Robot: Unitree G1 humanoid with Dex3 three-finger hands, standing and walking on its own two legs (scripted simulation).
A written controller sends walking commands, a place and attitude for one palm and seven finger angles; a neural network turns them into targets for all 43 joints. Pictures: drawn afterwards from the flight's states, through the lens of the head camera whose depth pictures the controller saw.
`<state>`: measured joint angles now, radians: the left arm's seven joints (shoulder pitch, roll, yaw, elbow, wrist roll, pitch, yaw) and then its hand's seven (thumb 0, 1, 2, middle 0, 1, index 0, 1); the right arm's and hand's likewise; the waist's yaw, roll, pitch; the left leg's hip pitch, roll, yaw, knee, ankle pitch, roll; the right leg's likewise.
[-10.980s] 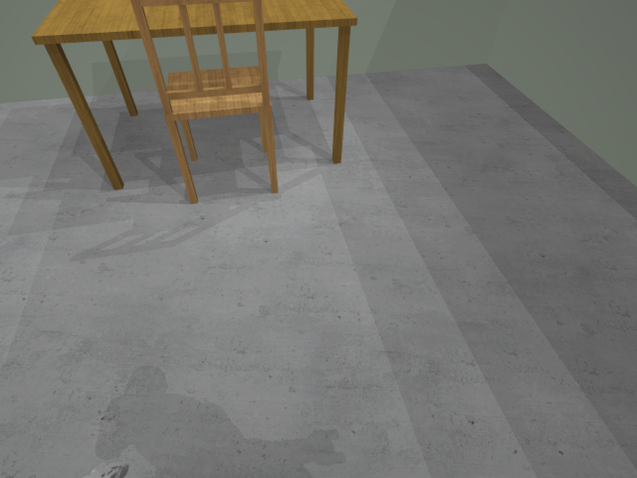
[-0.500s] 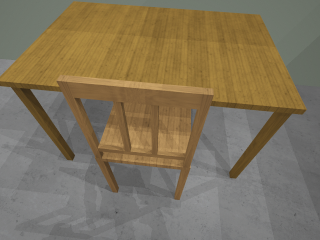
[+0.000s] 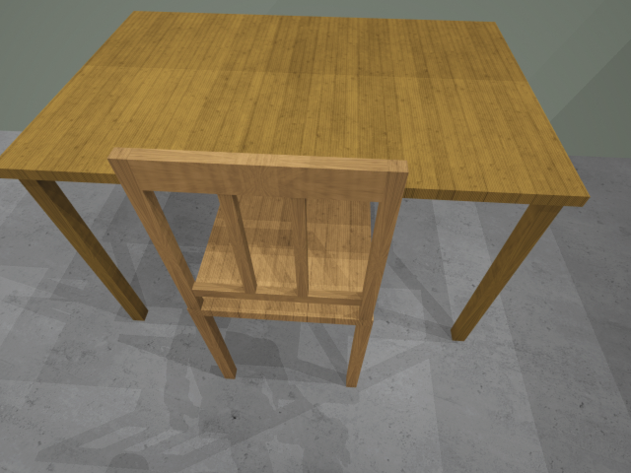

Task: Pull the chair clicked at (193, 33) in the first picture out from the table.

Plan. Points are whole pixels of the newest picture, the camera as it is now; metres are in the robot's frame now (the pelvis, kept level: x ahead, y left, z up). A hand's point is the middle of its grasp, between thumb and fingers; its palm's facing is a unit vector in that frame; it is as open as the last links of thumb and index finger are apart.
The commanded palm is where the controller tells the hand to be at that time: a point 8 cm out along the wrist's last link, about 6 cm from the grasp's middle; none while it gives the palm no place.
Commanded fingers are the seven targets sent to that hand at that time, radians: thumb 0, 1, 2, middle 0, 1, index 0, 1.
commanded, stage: look again from close up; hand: left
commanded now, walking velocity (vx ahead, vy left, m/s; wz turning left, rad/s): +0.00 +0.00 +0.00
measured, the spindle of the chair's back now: (240, 247) +0.49 +0.16 -0.07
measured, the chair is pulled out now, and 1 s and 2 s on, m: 0.00 0.00 0.00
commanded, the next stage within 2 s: raise the hand toward the chair's back in 0.96 s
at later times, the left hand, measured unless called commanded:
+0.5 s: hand out of the picture +0.01 +0.19 -0.17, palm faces +0.02 -0.98 -0.20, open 7.4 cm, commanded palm none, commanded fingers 0.00 0.90 0.90 -0.20 -0.30 -0.20 -0.30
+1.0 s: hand out of the picture +0.01 +0.20 -0.17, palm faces +0.01 -0.98 -0.20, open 7.4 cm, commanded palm none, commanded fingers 0.00 0.90 0.90 -0.20 -0.30 -0.20 -0.30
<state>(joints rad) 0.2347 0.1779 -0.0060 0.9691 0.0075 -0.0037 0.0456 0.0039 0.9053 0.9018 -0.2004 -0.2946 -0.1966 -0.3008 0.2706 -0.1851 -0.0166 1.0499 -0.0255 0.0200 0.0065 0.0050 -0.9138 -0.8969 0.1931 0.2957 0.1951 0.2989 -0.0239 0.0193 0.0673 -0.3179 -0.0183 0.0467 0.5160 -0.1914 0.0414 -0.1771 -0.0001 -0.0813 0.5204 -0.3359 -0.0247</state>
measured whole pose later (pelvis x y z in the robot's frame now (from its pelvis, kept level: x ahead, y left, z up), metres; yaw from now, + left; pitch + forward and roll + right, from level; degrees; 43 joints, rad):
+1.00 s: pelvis +0.02 +0.03 +0.01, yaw -1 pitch -1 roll +0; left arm 0.32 0.16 -0.01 1.10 0.01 -0.01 0.05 0.00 0.91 0.90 -0.20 -0.29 -0.20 -0.30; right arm 0.26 -0.16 -0.01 1.13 -0.01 -0.01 -0.01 0.00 -0.92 -0.90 0.19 0.30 0.20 0.30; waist 0.01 -0.01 0.04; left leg -0.21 -0.07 0.08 0.40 -0.18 0.08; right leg -0.09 -0.05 -0.05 0.43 -0.32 0.02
